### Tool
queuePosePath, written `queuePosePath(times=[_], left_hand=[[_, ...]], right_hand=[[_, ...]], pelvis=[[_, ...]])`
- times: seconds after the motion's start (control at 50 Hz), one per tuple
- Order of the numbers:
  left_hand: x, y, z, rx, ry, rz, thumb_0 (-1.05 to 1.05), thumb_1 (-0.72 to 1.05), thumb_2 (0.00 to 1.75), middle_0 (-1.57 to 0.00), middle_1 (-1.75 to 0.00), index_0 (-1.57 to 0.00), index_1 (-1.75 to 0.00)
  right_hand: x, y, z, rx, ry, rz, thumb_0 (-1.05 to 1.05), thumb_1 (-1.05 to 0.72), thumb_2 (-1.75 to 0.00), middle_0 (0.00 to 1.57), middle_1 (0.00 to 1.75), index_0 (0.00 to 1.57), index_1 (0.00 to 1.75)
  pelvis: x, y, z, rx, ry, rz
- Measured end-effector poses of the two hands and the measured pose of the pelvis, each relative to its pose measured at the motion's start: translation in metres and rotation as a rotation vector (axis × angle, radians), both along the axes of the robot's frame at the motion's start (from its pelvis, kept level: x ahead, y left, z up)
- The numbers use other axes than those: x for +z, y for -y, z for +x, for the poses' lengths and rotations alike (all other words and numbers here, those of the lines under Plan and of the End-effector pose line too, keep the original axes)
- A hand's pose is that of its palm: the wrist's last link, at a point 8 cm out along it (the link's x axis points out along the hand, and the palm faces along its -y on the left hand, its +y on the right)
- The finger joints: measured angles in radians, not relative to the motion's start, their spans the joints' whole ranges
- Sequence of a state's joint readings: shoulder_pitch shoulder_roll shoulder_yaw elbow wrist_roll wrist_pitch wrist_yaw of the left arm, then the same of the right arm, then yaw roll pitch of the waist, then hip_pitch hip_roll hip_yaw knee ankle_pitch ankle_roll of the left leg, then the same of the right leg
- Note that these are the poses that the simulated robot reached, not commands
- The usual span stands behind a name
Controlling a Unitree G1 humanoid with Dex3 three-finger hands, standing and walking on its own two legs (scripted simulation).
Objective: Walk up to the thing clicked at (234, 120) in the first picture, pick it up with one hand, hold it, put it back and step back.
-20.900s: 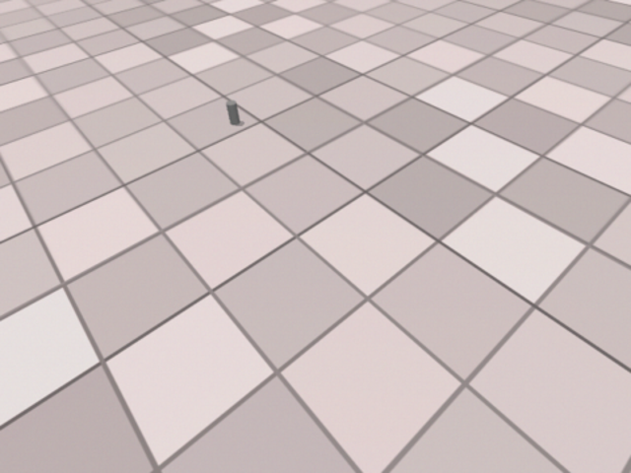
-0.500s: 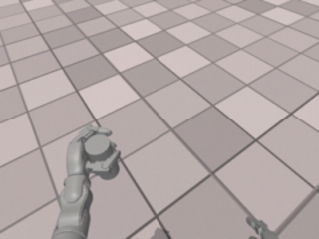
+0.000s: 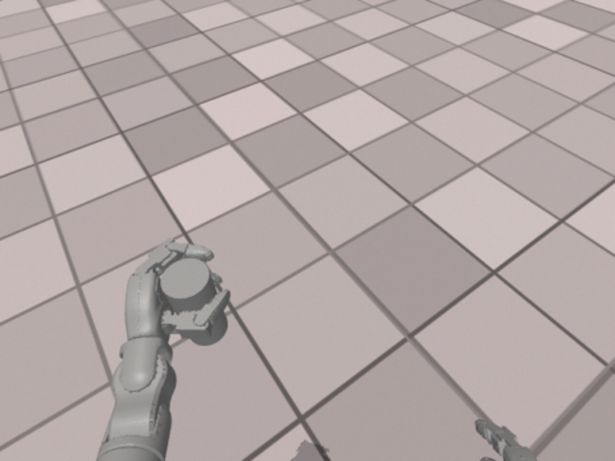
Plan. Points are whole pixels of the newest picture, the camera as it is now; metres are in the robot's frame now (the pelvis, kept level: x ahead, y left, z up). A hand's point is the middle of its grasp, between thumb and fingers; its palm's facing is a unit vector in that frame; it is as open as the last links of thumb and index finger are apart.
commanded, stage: hold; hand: left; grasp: from the side
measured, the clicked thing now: (197, 304) +0.33 +0.17 +0.02
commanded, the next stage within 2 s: crouch in 1.18 s
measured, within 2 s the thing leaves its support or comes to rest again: neither
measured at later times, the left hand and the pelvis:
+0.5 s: hand (194, 301) +0.32 +0.17 +0.05, palm faces +0.14 -0.99 -0.02, open 8.2 cm; pelvis -0.01 +0.00 +0.00, yaw +0 degrees
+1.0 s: hand (190, 298) +0.32 +0.17 +0.05, palm faces +0.14 -0.99 -0.02, open 8.2 cm; pelvis -0.01 +0.01 +0.00, yaw +0 degrees
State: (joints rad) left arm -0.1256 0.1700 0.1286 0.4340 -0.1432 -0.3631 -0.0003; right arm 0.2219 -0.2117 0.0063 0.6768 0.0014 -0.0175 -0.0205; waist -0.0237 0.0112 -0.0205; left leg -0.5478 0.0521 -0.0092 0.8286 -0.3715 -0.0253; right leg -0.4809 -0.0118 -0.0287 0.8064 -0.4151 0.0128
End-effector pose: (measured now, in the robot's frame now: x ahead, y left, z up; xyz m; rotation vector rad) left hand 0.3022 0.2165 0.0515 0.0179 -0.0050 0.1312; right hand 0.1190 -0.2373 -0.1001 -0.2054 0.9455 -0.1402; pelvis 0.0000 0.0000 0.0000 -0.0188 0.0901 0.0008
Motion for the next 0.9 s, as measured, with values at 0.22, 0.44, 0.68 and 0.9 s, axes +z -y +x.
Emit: queuePosePath(times=[0.22, 0.44, 0.68, 0.9], left_hand=[[0.000, 0.000, 0.001, -0.001, -0.010, -0.003, 0.00, -0.17, 1.12, -0.84, -1.08, -0.81, -1.07], [-0.002, -0.002, -0.011, 0.003, -0.003, -0.002, 0.00, -0.17, 1.12, -0.84, -1.08, -0.81, -1.07], [0.001, -0.005, -0.007, 0.004, 0.003, 0.002, 0.00, -0.17, 1.12, -0.84, -1.08, -0.81, -1.07], [-0.001, -0.006, -0.009, 0.001, -0.002, -0.004, 0.00, -0.17, 1.12, -0.84, -1.08, -0.81, -1.07]], right_hand=[[0.002, 0.003, -0.003, -0.011, 0.003, -0.006, 0.01, -0.91, -0.90, 0.20, 0.30, 0.20, 0.30], [0.002, 0.001, -0.006, -0.005, 0.006, -0.007, 0.01, -0.92, -0.90, 0.20, 0.30, 0.20, 0.30], [0.004, -0.004, -0.002, 0.001, 0.029, -0.004, 0.01, -0.92, -0.90, 0.20, 0.30, 0.20, 0.30], [0.004, -0.004, -0.005, -0.003, 0.016, -0.006, 0.01, -0.92, -0.90, 0.20, 0.30, 0.20, 0.30]], pelvis=[[0.001, -0.001, -0.002, -0.001, 0.004, -0.001], [0.001, -0.002, -0.005, -0.001, 0.008, 0.000], [0.001, -0.004, -0.008, 0.000, 0.011, -0.002], [0.001, -0.006, -0.005, 0.000, 0.009, -0.004]])
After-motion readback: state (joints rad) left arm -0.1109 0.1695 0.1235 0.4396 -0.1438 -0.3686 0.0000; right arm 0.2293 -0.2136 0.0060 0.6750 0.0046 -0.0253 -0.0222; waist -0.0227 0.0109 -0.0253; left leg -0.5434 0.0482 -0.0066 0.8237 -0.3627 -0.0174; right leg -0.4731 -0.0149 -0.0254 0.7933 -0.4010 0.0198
